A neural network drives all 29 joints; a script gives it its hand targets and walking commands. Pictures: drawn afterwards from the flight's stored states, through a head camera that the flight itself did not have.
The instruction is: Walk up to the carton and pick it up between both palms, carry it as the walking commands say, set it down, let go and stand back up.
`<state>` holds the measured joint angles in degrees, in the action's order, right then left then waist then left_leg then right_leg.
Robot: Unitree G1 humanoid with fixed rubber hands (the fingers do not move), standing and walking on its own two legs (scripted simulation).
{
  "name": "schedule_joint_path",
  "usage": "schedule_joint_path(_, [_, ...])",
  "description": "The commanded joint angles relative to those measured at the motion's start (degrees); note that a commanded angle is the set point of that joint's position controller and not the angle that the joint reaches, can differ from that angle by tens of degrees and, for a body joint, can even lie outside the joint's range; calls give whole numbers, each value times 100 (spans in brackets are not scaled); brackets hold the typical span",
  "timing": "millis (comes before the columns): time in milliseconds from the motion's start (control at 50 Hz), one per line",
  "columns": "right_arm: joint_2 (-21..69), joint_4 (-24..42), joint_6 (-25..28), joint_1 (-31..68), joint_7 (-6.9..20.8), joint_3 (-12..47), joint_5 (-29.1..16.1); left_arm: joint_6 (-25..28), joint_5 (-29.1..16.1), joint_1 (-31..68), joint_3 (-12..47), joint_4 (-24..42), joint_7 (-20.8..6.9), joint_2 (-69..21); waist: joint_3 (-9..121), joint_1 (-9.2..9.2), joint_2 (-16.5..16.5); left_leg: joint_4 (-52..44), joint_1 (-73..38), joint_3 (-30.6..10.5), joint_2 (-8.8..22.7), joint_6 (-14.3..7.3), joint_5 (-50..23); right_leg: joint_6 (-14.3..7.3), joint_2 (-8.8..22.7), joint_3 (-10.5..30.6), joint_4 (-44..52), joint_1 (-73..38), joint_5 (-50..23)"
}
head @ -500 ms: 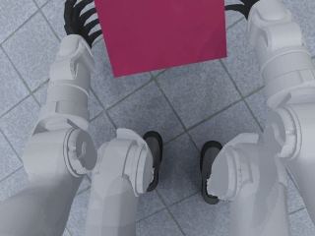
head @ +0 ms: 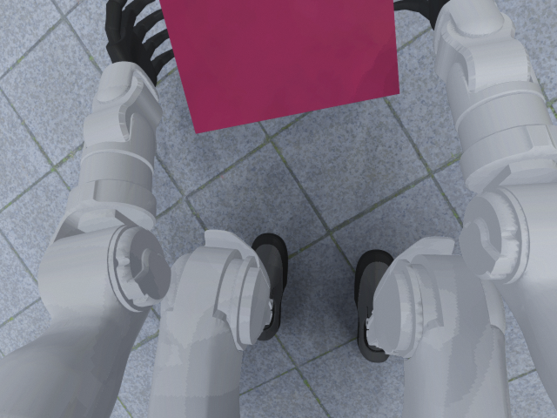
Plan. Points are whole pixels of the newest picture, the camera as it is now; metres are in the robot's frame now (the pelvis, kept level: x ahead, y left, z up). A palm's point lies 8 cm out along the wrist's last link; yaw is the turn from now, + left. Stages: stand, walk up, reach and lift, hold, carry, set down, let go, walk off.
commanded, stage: set down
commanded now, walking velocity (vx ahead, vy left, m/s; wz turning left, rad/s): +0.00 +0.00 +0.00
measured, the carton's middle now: (286, 50) +0.55 +0.04 -0.25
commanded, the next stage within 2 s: none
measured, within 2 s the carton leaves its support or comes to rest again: rests again in 0.62 s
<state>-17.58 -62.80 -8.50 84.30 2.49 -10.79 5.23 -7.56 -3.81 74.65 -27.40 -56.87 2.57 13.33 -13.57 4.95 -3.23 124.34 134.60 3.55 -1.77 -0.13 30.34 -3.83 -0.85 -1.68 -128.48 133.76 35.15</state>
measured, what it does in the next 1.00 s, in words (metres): stands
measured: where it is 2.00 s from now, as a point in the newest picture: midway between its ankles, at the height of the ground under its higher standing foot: (319, 313)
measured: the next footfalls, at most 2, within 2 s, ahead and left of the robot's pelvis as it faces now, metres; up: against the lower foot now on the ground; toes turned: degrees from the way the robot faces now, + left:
none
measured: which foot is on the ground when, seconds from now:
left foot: down 0.00-1.00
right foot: down 0.00-1.00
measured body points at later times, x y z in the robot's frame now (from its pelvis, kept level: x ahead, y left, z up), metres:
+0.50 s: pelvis +0.00 +0.00 +0.00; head +0.36 -0.04 +0.26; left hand +0.53 +0.21 -0.16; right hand +0.57 -0.14 -0.17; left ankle +0.12 +0.11 -0.33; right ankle +0.09 -0.10 -0.33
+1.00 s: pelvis -0.01 +0.00 +0.00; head +0.35 -0.02 +0.25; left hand +0.49 +0.23 -0.18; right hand +0.55 -0.19 -0.19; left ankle +0.12 +0.11 -0.33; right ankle +0.09 -0.10 -0.33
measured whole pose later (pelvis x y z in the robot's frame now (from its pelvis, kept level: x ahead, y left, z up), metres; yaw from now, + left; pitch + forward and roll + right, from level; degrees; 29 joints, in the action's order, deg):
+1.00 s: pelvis -0.01 +0.00 +0.00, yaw -1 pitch +35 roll +3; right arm -29.3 -73.6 -2.2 86.8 -1.1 5.0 -12.9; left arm -0.5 -15.6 75.8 -11.9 -67.0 7.0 16.8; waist -21.1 5.9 -2.0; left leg 125.3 131.3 4.5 -0.8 -1.0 28.9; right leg -2.8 -1.6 -0.8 -129.4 131.1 33.1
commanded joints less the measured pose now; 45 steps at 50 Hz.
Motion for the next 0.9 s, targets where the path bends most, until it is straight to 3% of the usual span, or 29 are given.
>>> schedule_joint_path(0, [3606,-429,-213,746,923,1114,-45,-294,-78,1530,1600,-186,-1184,-4491,4246,-341,977,-659,-1915,-273,-353,237,-1215,35,-160,591,1293,-2715,-1615])
schedule_joint_path(240, [3296,-502,-127,740,851,1057,-34,-228,-10,1353,1462,-332,-1107,-4251,4238,-322,975,-623,-1999,-293,-331,255,-1277,64,-132,569,1251,-2632,-1614])
schedule_joint_path(360, [2526,-576,17,715,647,1001,-138,-102,-49,1116,1326,-435,-896,-3577,4365,-276,976,-594,-2143,-290,-294,292,-1335,118,-85,558,1224,-2702,-1633])
schedule_joint_path(500, [336,-587,370,736,-4,886,-410,317,-177,563,994,-677,-271,-1576,4635,-200,979,-582,-2473,-295,-196,347,-1426,232,18,587,1204,-2982,-1627])
schedule_joint_path(560, [-886,-231,615,955,-390,1069,-812,582,-508,439,1029,-623,127,-448,4833,-138,994,-580,-2641,-309,-129,335,-1648,281,64,649,1182,-3115,-1732])
schedule_joint_path(620, [-1199,135,784,1402,-556,1382,-1264,809,-972,715,1230,-402,383,48,5261,17,1154,-559,-2843,-334,-56,264,-2052,310,97,715,1089,-3309,-2007])
schedule_joint_path(720, [-1339,285,813,1729,-569,1684,-1715,892,-1377,867,1553,-403,512,335,5473,150,1349,-599,-2843,-384,51,173,-2086,319,128,794,1025,-3562,-2017])
schedule_joint_path(880, [-1592,-527,718,1587,-423,1555,-1803,824,-1224,990,1489,-534,470,716,4991,219,1113,-688,-2731,-377,157,166,-1611,331,164,773,1027,-3112,-1439])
